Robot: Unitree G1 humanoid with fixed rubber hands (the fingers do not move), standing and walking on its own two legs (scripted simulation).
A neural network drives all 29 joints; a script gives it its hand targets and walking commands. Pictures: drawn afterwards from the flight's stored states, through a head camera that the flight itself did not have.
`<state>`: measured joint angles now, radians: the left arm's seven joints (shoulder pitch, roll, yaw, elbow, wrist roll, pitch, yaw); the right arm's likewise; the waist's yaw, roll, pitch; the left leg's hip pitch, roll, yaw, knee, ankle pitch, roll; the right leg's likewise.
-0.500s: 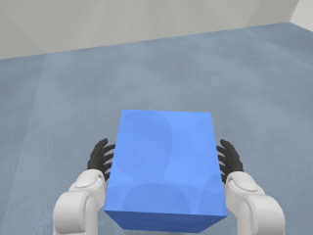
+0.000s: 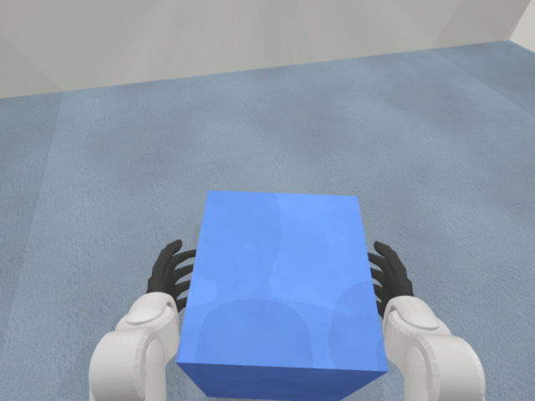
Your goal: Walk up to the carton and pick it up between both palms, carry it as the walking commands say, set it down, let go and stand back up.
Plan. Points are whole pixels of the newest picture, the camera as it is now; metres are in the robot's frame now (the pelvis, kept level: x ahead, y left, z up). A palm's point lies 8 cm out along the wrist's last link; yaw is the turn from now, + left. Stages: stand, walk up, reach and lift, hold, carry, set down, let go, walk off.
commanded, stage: carry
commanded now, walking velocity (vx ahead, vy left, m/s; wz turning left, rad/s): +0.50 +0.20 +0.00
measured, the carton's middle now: (276, 304) +0.26 +0.01 +0.03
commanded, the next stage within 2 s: none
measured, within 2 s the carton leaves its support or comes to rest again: neither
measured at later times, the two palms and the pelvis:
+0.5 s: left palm (171, 155) +0.54 +0.20 +0.07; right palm (321, 156) +0.54 -0.08 +0.07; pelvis +0.30 +0.05 -0.02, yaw +2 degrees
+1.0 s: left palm (189, 87) +0.78 +0.21 +0.09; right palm (309, 90) +0.78 -0.08 +0.08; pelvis +0.54 +0.06 +0.00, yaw +2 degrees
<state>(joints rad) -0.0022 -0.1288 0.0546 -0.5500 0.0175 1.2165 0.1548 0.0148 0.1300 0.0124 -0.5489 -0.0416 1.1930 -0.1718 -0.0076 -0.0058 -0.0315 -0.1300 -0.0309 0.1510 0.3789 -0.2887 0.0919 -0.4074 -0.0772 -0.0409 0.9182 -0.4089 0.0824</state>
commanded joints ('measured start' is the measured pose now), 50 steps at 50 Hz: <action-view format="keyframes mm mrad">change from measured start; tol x64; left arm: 1 -407 -869 -722 -157 -280 -32 -135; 50 -358 -860 -650 -152 -287 -57 -152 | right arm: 1 -354 864 584 -127 308 -17 163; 50 -402 877 650 -176 321 -24 138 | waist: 1 -18 157 -197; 50 11 -218 -337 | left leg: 1 295 258 -204 -136 577 20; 8 83 168 -16 292 1139 -54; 12 -703 29 -268 1092 -247 -103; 22 63 -26 21 -18 254 -76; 40 267 228 -146 35 1093 34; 50 -404 63 -87 100 -177 -107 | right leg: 1 -207 -3 -65 -60 81 -56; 10 987 -302 410 -478 677 -325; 22 349 -134 -99 -342 848 -78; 26 -236 65 -55 293 -192 -44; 41 -14 80 -152 -379 188 -72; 46 949 -320 285 -342 1938 -348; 50 693 -181 125 -394 1334 -177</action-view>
